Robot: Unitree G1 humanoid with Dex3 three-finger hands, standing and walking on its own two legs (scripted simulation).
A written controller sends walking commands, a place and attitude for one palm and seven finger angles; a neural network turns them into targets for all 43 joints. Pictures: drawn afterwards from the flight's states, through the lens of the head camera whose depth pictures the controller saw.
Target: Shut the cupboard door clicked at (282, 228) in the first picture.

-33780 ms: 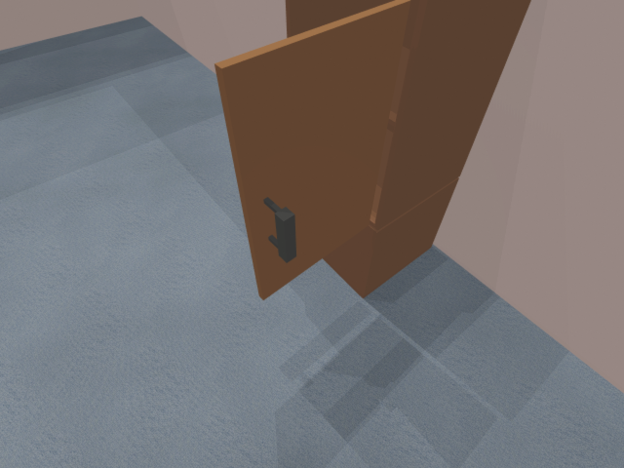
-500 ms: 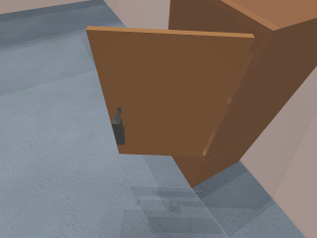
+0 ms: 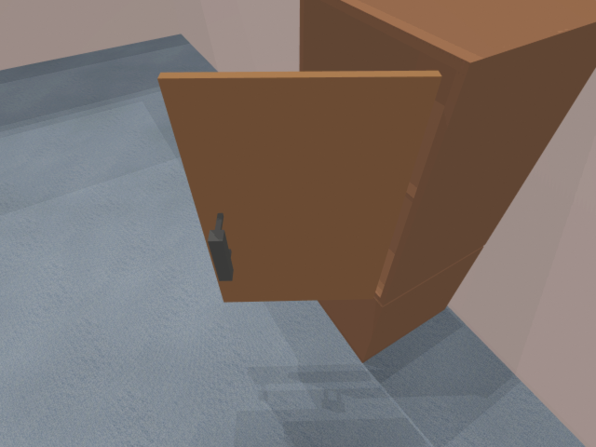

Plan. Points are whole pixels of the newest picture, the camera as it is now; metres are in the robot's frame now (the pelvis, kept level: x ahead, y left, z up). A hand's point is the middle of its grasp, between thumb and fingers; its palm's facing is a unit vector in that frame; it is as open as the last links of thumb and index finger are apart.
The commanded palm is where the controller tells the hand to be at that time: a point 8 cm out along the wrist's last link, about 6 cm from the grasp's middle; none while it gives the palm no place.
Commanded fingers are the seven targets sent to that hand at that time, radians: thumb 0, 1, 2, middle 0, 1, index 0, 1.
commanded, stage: look again from close up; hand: left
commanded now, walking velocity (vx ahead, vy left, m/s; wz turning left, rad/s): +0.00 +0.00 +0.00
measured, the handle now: (223, 247) +0.48 +0.17 -0.08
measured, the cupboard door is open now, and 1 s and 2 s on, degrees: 60 60 60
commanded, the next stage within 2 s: shuffle to correct the standing spot in 0.26 s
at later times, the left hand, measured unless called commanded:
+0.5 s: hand out of the picture -0.02 +0.19 -0.18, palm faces +0.01 -0.98 -0.19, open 7.4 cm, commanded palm none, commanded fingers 0.00 0.90 0.90 -0.20 -0.30 -0.20 -0.30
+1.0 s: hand out of the picture +0.02 +0.13 -0.18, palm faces +0.04 -0.99 -0.14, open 7.4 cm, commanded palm none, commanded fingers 0.00 0.90 0.90 -0.20 -0.30 -0.20 -0.30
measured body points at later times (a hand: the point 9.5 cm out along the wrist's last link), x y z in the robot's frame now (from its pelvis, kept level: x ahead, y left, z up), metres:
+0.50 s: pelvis -0.01 +0.01 +0.00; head -0.01 +0.01 +0.45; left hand -0.02 +0.24 -0.16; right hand +0.01 -0.23 -0.15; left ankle +0.01 +0.10 -0.74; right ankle -0.01 -0.13 -0.74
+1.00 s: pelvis +0.03 -0.02 +0.00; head +0.04 +0.00 +0.45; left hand +0.02 +0.18 -0.17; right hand +0.07 -0.25 -0.15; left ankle +0.02 +0.09 -0.74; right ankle -0.01 -0.13 -0.74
